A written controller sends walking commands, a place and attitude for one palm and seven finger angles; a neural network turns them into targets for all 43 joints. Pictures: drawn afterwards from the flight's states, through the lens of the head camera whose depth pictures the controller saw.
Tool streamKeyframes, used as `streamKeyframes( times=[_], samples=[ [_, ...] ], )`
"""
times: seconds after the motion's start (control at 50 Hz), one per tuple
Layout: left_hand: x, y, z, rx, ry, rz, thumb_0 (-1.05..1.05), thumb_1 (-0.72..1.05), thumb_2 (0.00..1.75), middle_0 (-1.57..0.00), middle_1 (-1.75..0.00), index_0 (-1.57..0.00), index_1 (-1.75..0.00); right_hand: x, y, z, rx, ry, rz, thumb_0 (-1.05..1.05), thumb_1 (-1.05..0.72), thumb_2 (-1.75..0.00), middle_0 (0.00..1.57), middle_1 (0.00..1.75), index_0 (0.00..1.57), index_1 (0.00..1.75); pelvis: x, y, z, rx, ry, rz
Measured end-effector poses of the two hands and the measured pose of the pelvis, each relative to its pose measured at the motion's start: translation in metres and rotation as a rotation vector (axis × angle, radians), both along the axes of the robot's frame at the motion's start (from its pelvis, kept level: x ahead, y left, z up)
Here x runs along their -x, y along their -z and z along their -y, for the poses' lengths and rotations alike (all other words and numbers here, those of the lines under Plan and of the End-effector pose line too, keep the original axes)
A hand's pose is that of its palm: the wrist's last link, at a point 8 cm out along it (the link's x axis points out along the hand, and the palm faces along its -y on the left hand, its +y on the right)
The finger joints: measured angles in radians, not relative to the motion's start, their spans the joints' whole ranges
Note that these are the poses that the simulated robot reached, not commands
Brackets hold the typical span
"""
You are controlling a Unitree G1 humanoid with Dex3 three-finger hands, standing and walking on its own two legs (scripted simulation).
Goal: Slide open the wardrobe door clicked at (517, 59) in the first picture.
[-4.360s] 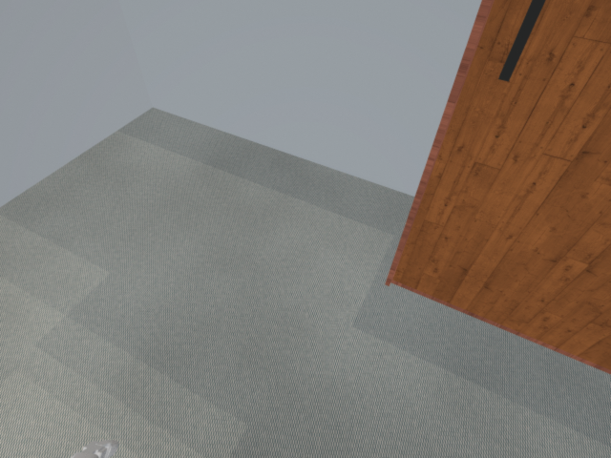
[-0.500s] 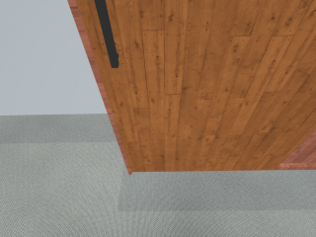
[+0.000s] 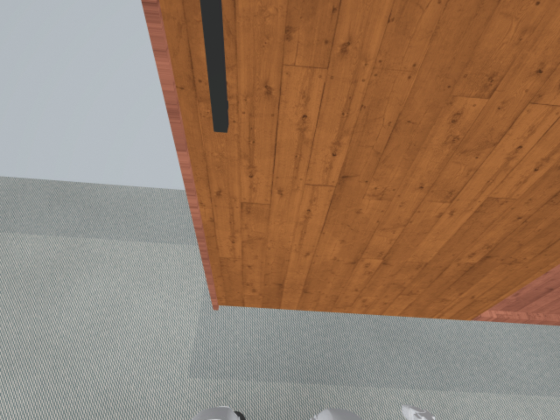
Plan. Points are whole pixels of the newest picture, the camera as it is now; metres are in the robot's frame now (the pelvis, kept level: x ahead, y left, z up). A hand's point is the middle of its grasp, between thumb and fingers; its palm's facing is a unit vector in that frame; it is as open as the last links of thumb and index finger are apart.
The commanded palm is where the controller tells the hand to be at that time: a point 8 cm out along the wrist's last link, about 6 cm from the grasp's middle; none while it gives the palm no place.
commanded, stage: come to a stop and stand still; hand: left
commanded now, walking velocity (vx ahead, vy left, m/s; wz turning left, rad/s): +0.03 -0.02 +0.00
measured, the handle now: (216, 29) +0.50 +0.14 +0.27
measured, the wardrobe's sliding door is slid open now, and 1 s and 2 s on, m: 0.00 0.00 0.00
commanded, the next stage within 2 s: look again from close up in 1.18 s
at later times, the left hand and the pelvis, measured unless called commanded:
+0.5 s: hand out of the picture -0.01 +0.15 -0.17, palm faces +0.03 -0.97 -0.24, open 7.3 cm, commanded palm none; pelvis -0.05 -0.03 -0.01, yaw +2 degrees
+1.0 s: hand out of the picture -0.07 +0.18 -0.17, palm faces +0.06 -0.96 -0.26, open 7.3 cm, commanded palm none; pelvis -0.06 -0.03 +0.00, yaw +3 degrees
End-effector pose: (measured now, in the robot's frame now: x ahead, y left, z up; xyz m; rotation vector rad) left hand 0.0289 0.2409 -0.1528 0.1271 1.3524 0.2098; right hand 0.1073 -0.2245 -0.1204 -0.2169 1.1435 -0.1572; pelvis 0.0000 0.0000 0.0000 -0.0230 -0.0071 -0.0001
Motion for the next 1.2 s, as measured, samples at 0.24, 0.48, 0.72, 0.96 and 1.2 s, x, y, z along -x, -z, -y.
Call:
streamKeyframes(
  times=[0.24, 0.48, 0.72, 0.96, 1.2],
  samples=[
    [0.005, -0.008, 0.006, -0.092, 0.121, 0.129, 0.00, 0.91, 0.90, -0.19, -0.30, -0.20, -0.30, 0.069, 0.038, 0.026, -0.081, 0.057, 0.009, 0.00, -0.91, -0.89, 0.20, 0.30, 0.20, 0.30, 0.033, 0.024, 0.016, -0.022, -0.006, 0.024],
    [0.042, -0.014, 0.038, -0.044, 0.079, 0.130, 0.00, 0.91, 0.90, -0.20, -0.30, -0.20, -0.30, 0.181, 0.042, 0.036, -0.087, 0.098, -0.234, 0.00, -0.91, -0.89, 0.20, 0.30, 0.20, 0.30, 0.047, 0.014, 0.029, -0.030, -0.029, 0.028],
    [0.086, -0.009, 0.041, -0.009, 0.036, 0.031, 0.00, 0.91, 0.89, -0.20, -0.30, -0.21, -0.30, 0.180, 0.028, 0.038, -0.061, 0.071, -0.234, 0.00, -0.91, -0.89, 0.20, 0.30, 0.20, 0.30, 0.056, 0.006, 0.033, -0.009, -0.038, 0.029],
    [0.108, -0.012, 0.024, -0.034, 0.018, -0.013, 0.00, 0.91, 0.90, -0.20, -0.30, -0.21, -0.30, 0.109, 0.011, 0.067, 0.018, -0.008, -0.056, 0.00, -0.91, -0.89, 0.20, 0.30, 0.20, 0.30, 0.060, 0.003, 0.034, -0.007, -0.043, 0.042],
    [0.100, -0.023, 0.002, -0.087, 0.018, 0.010, 0.00, 0.91, 0.90, -0.20, -0.30, -0.20, -0.30, 0.078, 0.000, 0.087, 0.065, -0.059, -0.019, 0.00, -0.91, -0.89, 0.20, 0.30, 0.20, 0.30, 0.060, 0.000, 0.037, -0.013, -0.061, 0.046]
  ],
)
